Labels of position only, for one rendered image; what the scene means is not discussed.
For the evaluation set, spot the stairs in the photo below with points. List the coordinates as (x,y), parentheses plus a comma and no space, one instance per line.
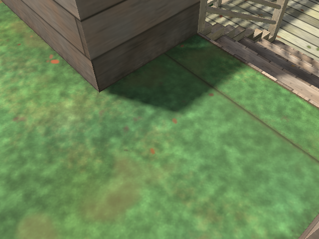
(274,71)

